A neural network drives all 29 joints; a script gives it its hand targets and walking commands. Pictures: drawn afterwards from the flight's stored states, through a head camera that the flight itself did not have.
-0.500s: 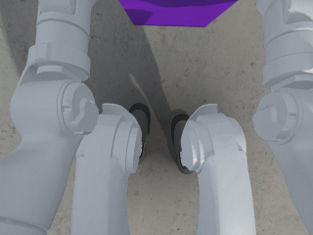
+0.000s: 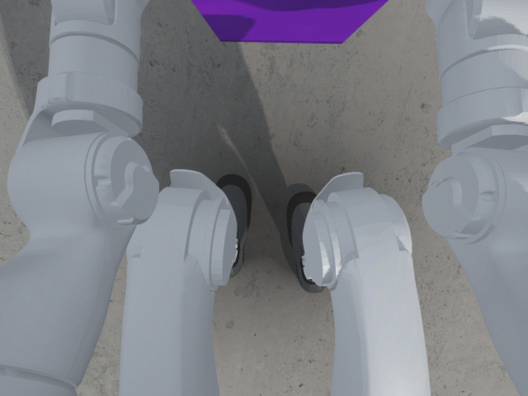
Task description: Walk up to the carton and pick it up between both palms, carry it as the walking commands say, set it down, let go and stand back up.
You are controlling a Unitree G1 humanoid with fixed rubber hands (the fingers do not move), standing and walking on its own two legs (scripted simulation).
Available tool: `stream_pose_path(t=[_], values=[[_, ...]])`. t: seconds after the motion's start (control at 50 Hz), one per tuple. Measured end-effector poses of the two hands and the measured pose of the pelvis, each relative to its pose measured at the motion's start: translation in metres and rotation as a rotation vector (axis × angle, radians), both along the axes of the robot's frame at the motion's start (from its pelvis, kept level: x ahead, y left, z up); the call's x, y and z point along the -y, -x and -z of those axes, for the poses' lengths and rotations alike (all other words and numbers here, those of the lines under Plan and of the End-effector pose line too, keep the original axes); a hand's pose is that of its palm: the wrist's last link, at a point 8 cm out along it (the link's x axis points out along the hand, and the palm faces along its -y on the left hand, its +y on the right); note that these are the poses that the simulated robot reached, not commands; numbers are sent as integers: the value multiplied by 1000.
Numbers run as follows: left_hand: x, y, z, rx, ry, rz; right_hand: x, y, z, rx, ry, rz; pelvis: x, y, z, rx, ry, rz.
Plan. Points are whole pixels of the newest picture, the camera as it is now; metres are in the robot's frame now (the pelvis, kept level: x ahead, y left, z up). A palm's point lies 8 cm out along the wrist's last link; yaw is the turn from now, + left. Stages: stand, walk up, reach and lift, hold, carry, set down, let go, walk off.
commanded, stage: set down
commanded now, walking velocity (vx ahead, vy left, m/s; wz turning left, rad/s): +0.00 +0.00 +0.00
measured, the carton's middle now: out of the picture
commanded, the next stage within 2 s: let go in 1.84 s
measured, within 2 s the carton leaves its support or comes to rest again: neither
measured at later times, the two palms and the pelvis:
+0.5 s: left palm out of the picture +0.57 +0.19 -0.16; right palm out of the picture +0.57 -0.16 -0.16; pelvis +0.01 +0.00 +0.00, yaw +1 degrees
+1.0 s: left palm out of the picture +0.58 +0.19 -0.02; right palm out of the picture +0.58 -0.16 -0.02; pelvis +0.01 +0.00 +0.07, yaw +1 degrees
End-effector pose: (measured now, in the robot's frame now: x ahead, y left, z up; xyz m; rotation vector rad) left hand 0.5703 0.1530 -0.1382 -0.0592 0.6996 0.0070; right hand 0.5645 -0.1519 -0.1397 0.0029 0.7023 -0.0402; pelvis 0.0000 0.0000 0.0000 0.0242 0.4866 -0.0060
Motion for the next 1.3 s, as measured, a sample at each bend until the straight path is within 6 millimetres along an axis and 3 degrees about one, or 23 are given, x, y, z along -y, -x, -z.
stream_pose_path(t=[0.18,0.36,0.5,0.6,0.72,0.82,1.0,1.18,1.3], values=[[-1,0,3,6,-22,-2,1,-1,0,-10,34,-9,-4,-2,-2,1,8,-2],[-12,3,28,-39,-101,-49,-1,-11,14,-24,70,13,-5,-7,-3,-38,8,-8],[-41,0,17,-12,-147,-104,7,-8,19,-14,84,40,-4,-7,0,-29,2,-12],[-42,-1,7,2,-136,-101,21,-5,8,8,111,47,-5,-1,1,-17,3,-17],[-24,-7,-26,56,-109,-83,25,-8,-30,64,99,52,-4,7,-10,7,4,-12],[-26,-8,-61,41,-116,-96,18,-11,-65,46,94,38,-1,9,-29,-2,2,-8],[-40,-10,-121,24,-122,-89,8,-16,-120,23,98,31,-1,-5,-74,-152,12,-22],[-37,-9,-157,25,-104,-71,22,-11,-165,26,116,53,-9,-23,-127,-287,27,-33],[-45,-7,-195,36,-121,-80,32,-9,-204,42,112,68,-14,-32,-161,-314,32,-30]])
